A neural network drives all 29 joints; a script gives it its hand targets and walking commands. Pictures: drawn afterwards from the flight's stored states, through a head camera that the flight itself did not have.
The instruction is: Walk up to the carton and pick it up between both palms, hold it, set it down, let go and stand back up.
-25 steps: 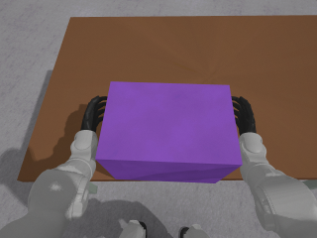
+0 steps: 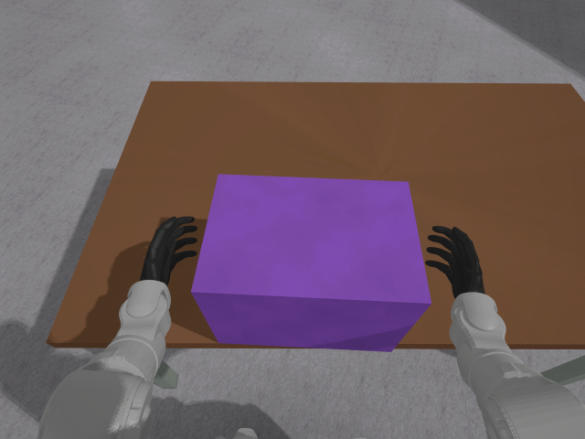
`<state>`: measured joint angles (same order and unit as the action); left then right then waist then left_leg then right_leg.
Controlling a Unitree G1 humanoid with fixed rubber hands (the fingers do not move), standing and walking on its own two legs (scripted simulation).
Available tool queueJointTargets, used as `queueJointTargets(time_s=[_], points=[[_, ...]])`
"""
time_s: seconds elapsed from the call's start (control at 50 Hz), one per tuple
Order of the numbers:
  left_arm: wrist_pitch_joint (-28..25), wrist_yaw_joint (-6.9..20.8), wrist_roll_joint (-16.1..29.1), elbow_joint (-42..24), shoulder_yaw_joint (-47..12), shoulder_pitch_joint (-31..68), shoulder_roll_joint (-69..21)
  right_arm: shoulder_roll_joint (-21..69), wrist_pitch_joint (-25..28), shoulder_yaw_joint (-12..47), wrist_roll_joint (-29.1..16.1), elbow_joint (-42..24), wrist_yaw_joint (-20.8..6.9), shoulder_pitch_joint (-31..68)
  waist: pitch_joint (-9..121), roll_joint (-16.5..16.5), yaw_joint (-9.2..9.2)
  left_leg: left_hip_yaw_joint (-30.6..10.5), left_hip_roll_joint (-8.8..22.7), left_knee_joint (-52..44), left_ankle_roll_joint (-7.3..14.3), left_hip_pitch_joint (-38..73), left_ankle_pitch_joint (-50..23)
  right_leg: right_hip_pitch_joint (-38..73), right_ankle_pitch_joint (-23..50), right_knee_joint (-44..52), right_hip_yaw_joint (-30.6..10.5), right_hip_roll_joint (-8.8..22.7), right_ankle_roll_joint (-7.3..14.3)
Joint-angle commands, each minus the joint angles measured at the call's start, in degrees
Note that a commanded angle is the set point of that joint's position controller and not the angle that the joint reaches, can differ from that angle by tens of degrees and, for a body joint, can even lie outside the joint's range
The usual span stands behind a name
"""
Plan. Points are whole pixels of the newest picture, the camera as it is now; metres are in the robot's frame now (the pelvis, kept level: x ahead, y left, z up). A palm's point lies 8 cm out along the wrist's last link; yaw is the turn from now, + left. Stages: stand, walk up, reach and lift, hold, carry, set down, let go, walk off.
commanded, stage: set down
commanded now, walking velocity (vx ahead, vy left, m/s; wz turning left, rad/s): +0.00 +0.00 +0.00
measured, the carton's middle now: (308, 266) +0.41 +0.00 -0.05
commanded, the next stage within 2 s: none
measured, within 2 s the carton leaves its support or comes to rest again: neither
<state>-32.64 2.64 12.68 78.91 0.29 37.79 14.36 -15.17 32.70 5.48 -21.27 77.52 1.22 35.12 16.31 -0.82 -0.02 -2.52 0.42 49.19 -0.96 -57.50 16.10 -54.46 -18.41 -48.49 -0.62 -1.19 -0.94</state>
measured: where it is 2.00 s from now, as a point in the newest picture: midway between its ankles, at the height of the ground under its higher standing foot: outside the picture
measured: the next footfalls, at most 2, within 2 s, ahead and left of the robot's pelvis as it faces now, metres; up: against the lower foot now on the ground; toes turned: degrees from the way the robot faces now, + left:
none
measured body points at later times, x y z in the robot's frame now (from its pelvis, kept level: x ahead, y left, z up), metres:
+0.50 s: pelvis +0.01 +0.00 +0.02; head +0.03 +0.02 +0.47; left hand +0.31 +0.24 -0.01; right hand +0.29 -0.24 -0.02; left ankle +0.06 +0.12 -0.68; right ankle +0.03 -0.13 -0.68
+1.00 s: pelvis +0.03 -0.01 +0.04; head +0.03 +0.00 +0.49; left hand +0.23 +0.23 -0.02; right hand +0.22 -0.24 -0.02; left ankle +0.06 +0.12 -0.68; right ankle +0.03 -0.13 -0.68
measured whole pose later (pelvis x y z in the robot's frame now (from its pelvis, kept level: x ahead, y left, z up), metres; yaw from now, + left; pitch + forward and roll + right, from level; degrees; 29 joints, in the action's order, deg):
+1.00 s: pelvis +0.03 -0.01 +0.04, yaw +1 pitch +1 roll -1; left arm -29.1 1.6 13.0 46.3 -2.2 -6.2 14.9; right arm -11.1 35.3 4.7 -17.6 54.0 -2.2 -5.7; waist 1.9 1.2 0.0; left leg -2.6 0.7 38.5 -1.0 -22.5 17.5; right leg -19.5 -19.7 -37.8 -0.5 -1.2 0.3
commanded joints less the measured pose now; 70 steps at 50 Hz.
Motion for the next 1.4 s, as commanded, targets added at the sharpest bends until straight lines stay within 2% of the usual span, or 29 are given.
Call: queueJointTargets(time_s=[0.0, 0.04, 0.06, 0.08, 0.1, 0.14, 0.2, 0.24, 0.26, 0.28, 0.4, 0.42, 0.54, 0.56, 0.6, 0.66, 0.74, 0.78, 0.8, 0.82, 0.96, 1.08, 1.1, 1.16, 1.26, 1.3, 1.32, 1.34, 1.38], points=[[-0.65, 0.06, 3.64, -8.82, -1.77, 12.67, 12.47, -10.67, 1.47, -1.05, -1.94, -8.43, -0.46, 12.26, 20.93, 1.42, 0.6, 0.33, -0.36, -6.02, -1.69, 26.94, -4.39, 15.39, 6.04, 9.0, 4.0, -1.31, 0.98], [-0.59, 0.0, 5.17, -4.15, -3.14, 14.55, 12.24, -10.04, 0.92, -1.33, -2.25, -7.66, -0.66, 13.36, 12.91, 2.17, 2.23, 0.31, -0.17, -6.91, -1.03, 25.51, 1.89, 13.8, -0.39, 9.72, 3.88, -0.86, 1.3], [-0.86, 0.26, 3.47, -13.48, -2.53, -0.35, 10.97, -8.17, 2.48, 2.16, -3.95, -11.67, -0.39, -2.07, 16.22, 2.0, 1.25, -0.16, -0.43, -6.68, -1.71, 32.01, -7.14, 21.09, 9.95, 9.44, 3.49, -1.12, 1.1], [-0.46, 0.54, 2.51, -12.88, -2.28, 4.57, 11.1, -9.2, 2.98, 1.04, -3.34, -9.16, -0.47, 4.06, 16.55, -0.45, -0.43, 0.35, -0.73, -7.56, -1.79, 30.19, -7.02, 20.07, 9.53, 10.22, 3.41, -1.19, 1.32], [-0.78, 0.69, 3.39, -18.26, -2.76, 0.26, 11.15, -8.36, 3.91, 2.17, -4.37, -13.92, -0.24, -0.25, 17.18, 0.29, 0.35, 0.3, -0.98, -7.66, -2.01, 32.98, -10.72, 23.43, 13.46, 10.27, 3.55, -1.36, 1.12], [-0.24, 0.83, 3.22, -14.52, -3.98, 5.92, 12.43, -10.77, 3.08, 0.01, -2.84, -9.55, -0.6, 6.67, 14.36, -2.43, 0.39, -0.33, -0.97, -7.94, -2.93, 31.13, -7.19, 19.14, 7.27, 11.31, 4.07, -1.66, 1.83], [-0.92, -0.3, 5.16, -14.75, -5.5, 6.13, 12.05, -11.78, 2.45, -2.6, -3.31, -8.34, -1.94, 5.96, 8.24, -1.48, 2.49, -1.37, -0.06, -10.12, -2.47, 29.58, 0.3, 17.82, 0.73, 11.26, 3.89, -1.43, 2.28], [-0.8, 0.02, 4.85, -15.79, -5.53, 1.9, 10.73, -9.31, 2.75, -0.46, -3.08, -11.92, -2.38, 1.5, 6.83, -0.98, 1.75, -0.98, -0.07, -11.01, -2.57, 32.41, -0.12, 20.14, 0.74, 12.34, 3.98, -1.44, 2.44], [-1.11, -0.01, 4.83, -23.59, -5.87, -8.72, 9.61, -9.09, 4.45, 0.38, -4.35, -15.37, -2.57, -8.31, 10.83, -0.31, 2.38, -1.83, 0.17, -10.33, -2.64, 37.35, -7.95, 25.35, 9.8, 11.9, 3.87, -1.9, 2.25], [-1.75, 0.22, 5.01, -18.96, -4.73, -1.27, 11.38, -9.19, 4.65, 0.82, -4.01, -14.0, -2.62, -1.17, 9.51, -0.57, 1.42, -0.7, -0.7, -9.18, -1.86, 33.12, -6.93, 22.52, 7.46, 11.57, 3.5, -1.49, 2.02], [-1.8, -0.89, 3.42, -26.81, -3.31, -13.07, 12.69, -8.99, 5.14, 0.95, -4.5, -18.94, -2.93, -12.14, 7.86, -0.72, 1.31, -1.29, -0.85, -11.0, -2.67, 38.22, -9.45, 28.22, 9.32, 13.67, 2.81, -1.04, 1.77], [-1.23, -0.54, 4.32, -21.47, -4.75, -5.57, 11.75, -10.11, 4.44, -0.36, -3.07, -16.38, -3.28, -4.3, 3.65, 0.17, 2.31, -1.97, -0.32, -11.64, -2.18, 34.77, -2.48, 23.33, 2.13, 13.77, 2.96, -1.02, 1.7], [-0.12, -1.19, 1.99, -29.93, -2.67, -21.14, 12.07, -7.91, 5.4, 1.87, -4.08, -22.16, -3.93, -20.05, -3.13, 0.39, -0.39, -0.64, -0.5, -14.09, -2.02, 42.82, -9.17, 31.42, 8.09, 16.46, 2.12, -0.74, 1.7], [0.15, -1.07, 1.94, -30.71, -3.98, -19.55, 9.47, -7.75, 5.67, -0.49, -2.7, -21.42, -3.93, -18.0, -2.37, -0.57, 1.25, -1.54, 0.04, -14.65, -2.75, 43.03, -8.33, 29.22, 7.01, 16.61, 2.44, -1.47, 2.11], [1.16, -1.41, 1.07, -31.62, -3.36, -23.89, 9.56, -6.96, 5.53, 0.2, -1.79, -24.5, -4.34, -22.56, -6.07, -0.5, -0.42, -1.71, 0.02, -16.38, -2.62, 42.16, -5.59, 30.62, 4.79, 17.89, 2.05, -0.77, 2.27], [1.11, -0.78, 2.87, -32.61, -5.12, -24.23, 9.23, -4.71, 5.19, -1.18, 0.19, -27.29, -3.46, -22.47, -7.82, 1.91, 1.13, -0.57, -0.42, -17.53, -0.69, 39.95, 0.1, 30.17, 0.29, 18.3, 1.59, 0.02, 1.91], [0.08, -1.28, 1.62, -40.99, -2.78, -32.64, 9.7, -3.51, 6.04, -0.09, 1.13, -32.2, -3.55, -32.34, -7.25, 2.06, -0.5, -0.29, -0.67, -19.55, -0.83, 43.9, -6.51, 36.96, 6.44, 20.28, 1.15, -0.19, 2.23], [0.1, -1.53, 0.6, -40.73, -3.69, -32.43, 8.94, -3.2, 6.67, -3.2, 2.84, -32.31, -3.41, -31.69, -9.27, -0.15, 0.02, -0.24, -0.33, -20.19, -1.5, 43.75, -2.62, 33.48, 2.84, 20.11, 1.1, -0.09, 1.89], [0.23, -1.53, -0.91, -38.52, -2.17, -35.29, 8.53, -1.38, 6.14, -0.51, 2.01, -31.21, -3.86, -35.03, -10.57, -0.43, -1.71, -0.23, -1.03, -19.62, -1.1, 44.53, -5.97, 34.49, 3.63, 21.04, 0.79, 0.03, 2.62], [0.88, -1.18, 0.42, -38.75, -3.62, -34.85, 8.05, -3.92, 6.15, -2.57, 2.23, -31.84, -3.98, -32.23, -11.87, 0.79, -0.26, -0.39, -0.54, -20.55, -0.9, 43.88, -3.28, 33.51, 1.66, 21.27, 1.22, -0.05, 2.14], [1.39, -1.08, 1.57, -40.97, -2.94, -35.88, 8.7, -0.25, 5.29, -5.64, 6.36, -36.43, -2.52, -34.45, -15.06, 2.48, -0.32, 1.66, -1.19, -21.09, -0.44, 42.89, -0.52, 35.31, -0.48, 22.13, 0.22, 0.4, 1.47], [2.68, -2.22, -1.54, -44.94, -0.02, -38.94, 8.46, -1.87, 4.98, -5.61, 7.0, -36.21, -2.5, -36.6, -10.02, -0.79, -1.36, 2.18, -1.74, -20.84, -1.17, 48.9, -9.37, 39.07, 7.44, 22.58, 0.3, 0.23, 1.91], [2.54, -1.29, -1.72, -44.6, 0.32, -41.62, 8.64, 0.11, 4.72, -4.66, 7.22, -35.11, -1.76, -41.06, -11.9, 0.63, 0.8, 2.62, -2.01, -20.59, -0.96, 49.75, -10.4, 39.49, 10.08, 23.36, -0.3, 1.06, 0.91], [6.83, -0.63, -4.28, -37.32, 1.76, -41.12, 7.35, -0.96, 2.44, -4.78, 8.79, -29.61, -1.99, -37.78, -15.98, -0.62, -0.45, 2.47, -2.07, -23.16, -0.89, 50.31, -8.11, 38.97, 6.03, 25.26, 0.2, 0.5, 1.34], [6.55, -0.48, -2.32, -44.84, 1.47, -42.25, 8.75, 0.7, 1.93, -3.94, 7.99, -37.24, -0.81, -39.86, -14.83, 1.85, 0.14, 3.74, -2.58, -23.55, -0.28, 50.02, -10.56, 41.73, 10.85, 26.44, -0.37, 1.21, 0.46], [8.66, -0.59, -5.34, -41.81, 1.81, -44.72, 6.31, 0.5, 0.53, -4.12, 8.9, -29.54, -1.51, -41.6, -14.45, -1.98, 0.13, 2.91, -2.08, -23.61, -1.65, 53.82, -16.55, 42.81, 15.91, 25.93, -0.23, 0.72, 1.35], [9.45, -0.04, -5.23, -40.33, 2.04, -44.72, 6.66, 0.13, 0.55, -5.25, 10.61, -29.31, -1.01, -41.17, -15.77, 1.08, 1.19, 3.28, -2.07, -23.29, -1.72, 53.52, -15.86, 42.47, 14.45, 26.65, -0.11, 0.16, 0.94], [10.02, -0.59, -6.13, -41.69, 3.47, -43.87, 7.24, -0.73, 0.38, -5.39, 10.11, -31.52, -1.33, -38.75, -14.97, -0.94, -0.74, 3.68, -2.12, -23.45, -1.58, 54.09, -16.02, 41.79, 13.15, 26.6, 0.31, 0.07, 1.18], [9.57, -1.54, -5.64, -47.14, 1.49, -45.11, 6.51, -0.47, 0.68, -6.12, 9.11, -33.27, -2.0, -41.03, -13.52, -3.62, -0.25, 3.03, -1.33, -23.93, -2.84, 56.55, -20.3, 41.4, 14.65, 26.63, 1.09, -0.25, 1.6]])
